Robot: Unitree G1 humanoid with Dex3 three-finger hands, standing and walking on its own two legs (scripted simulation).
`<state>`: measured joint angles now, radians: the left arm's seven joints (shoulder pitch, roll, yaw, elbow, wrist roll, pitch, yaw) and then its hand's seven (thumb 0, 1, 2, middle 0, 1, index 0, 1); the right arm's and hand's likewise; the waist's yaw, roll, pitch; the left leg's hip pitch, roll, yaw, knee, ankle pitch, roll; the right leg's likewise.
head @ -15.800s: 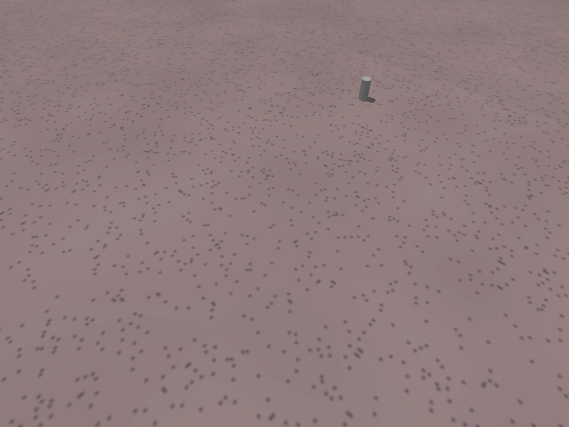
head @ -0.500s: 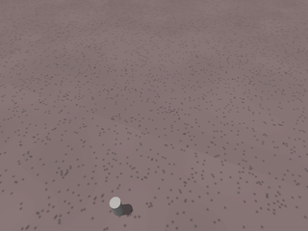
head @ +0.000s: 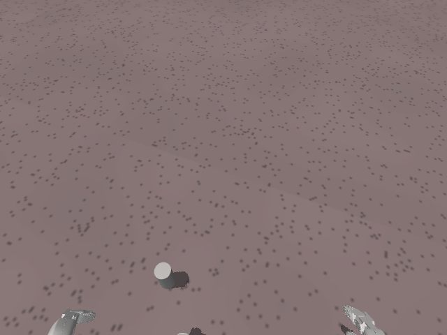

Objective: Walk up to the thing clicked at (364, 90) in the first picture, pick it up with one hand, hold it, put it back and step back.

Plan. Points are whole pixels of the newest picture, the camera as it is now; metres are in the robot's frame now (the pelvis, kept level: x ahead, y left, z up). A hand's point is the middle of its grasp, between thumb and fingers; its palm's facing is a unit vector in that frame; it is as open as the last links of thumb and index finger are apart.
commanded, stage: rise first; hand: left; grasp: from above
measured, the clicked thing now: (165, 276) +0.42 +0.23 -0.66
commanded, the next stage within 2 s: none
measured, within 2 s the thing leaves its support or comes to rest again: neither
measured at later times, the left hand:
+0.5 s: hand out of the picture +0.14 +0.26 -0.16, palm faces -0.13 -0.88 -0.45, open 13.8 cm
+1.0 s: hand out of the picture +0.18 +0.27 -0.29, palm faces -0.38 -0.65 -0.66, open 13.8 cm
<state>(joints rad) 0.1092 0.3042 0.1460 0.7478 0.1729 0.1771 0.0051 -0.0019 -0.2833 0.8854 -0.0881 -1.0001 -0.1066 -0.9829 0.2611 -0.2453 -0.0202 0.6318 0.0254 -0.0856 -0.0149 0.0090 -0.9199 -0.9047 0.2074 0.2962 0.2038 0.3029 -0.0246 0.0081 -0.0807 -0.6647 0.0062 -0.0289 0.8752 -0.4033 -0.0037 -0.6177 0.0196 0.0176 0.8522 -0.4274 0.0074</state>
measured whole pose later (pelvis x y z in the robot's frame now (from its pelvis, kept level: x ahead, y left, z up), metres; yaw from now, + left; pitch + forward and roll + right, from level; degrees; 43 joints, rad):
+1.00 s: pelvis -0.04 +0.00 -0.14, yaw -1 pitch +27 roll -2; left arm -0.01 0.40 0.08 0.63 0.53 0.04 0.09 -0.01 -0.46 0.89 -0.13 -1.04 -0.14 -1.03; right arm 0.14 -0.28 -0.02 0.60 0.01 -0.24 -0.01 0.01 -0.92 -0.91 0.21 0.30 0.20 0.30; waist -0.04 0.01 -0.19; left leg -1.43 0.00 -0.05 1.57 -0.61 0.00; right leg -1.37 0.02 0.00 1.55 -0.65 0.02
